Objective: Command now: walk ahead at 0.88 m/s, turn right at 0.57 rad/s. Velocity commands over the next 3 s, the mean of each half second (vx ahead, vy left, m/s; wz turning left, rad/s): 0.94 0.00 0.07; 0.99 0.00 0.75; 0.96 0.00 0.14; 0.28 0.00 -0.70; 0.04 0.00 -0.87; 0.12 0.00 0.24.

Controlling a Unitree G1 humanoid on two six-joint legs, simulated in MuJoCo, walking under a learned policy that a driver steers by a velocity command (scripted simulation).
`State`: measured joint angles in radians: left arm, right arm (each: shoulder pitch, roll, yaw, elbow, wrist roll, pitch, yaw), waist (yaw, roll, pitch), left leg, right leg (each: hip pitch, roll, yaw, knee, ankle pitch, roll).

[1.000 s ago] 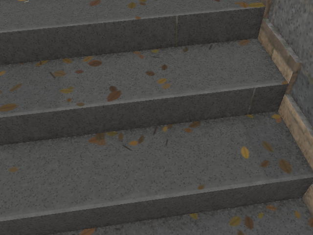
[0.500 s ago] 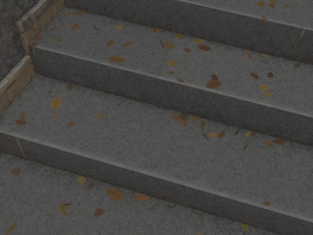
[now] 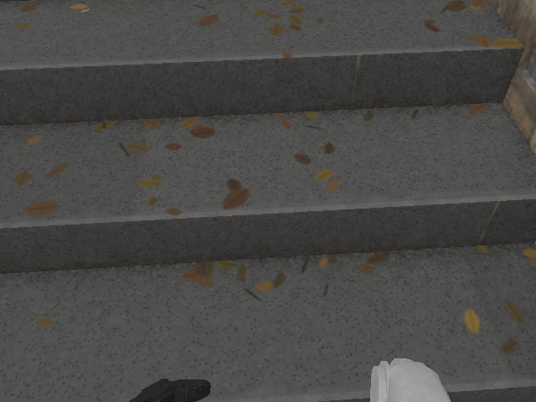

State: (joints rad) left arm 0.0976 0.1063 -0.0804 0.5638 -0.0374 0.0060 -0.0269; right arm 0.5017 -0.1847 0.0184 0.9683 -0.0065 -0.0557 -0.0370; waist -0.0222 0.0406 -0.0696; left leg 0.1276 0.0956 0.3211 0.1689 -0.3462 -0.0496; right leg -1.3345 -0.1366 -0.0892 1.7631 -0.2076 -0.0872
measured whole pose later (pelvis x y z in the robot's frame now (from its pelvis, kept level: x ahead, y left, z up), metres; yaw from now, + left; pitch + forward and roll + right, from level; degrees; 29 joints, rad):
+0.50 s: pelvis +0.35 -0.09 +0.16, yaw +3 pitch +6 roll +3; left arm 0.48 0.07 -0.09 1.04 0.02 -0.09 0.01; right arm -0.01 -0.04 0.14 0.61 0.04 -0.04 0.06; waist 0.01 0.00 -0.09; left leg -1.39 -0.02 0.15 1.67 -0.02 0.15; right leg 0.02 -0.01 -0.23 0.30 -0.37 -0.05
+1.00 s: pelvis +0.78 -0.10 +0.37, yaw +28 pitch +2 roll -3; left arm 0.13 0.15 -0.05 0.61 0.02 -0.14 0.03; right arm 0.33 -0.26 -0.05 0.87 0.02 -0.09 0.03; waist 0.06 0.05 -0.07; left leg -0.30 -0.14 -0.28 1.23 -0.14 0.13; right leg -0.74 -0.03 -0.07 1.13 -0.42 0.01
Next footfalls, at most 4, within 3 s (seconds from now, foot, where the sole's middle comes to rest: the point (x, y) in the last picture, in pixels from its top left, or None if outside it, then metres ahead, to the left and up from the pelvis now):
0.08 right None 0.23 -0.13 -0.62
0.56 left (305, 326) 0.57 -0.05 -0.47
0.94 right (346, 142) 0.96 -0.17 -0.31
1.42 left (161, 36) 1.18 0.27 -0.16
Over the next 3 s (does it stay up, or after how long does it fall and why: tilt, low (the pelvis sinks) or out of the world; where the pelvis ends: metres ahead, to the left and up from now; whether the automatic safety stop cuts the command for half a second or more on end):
stays up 1.53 0.14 0.77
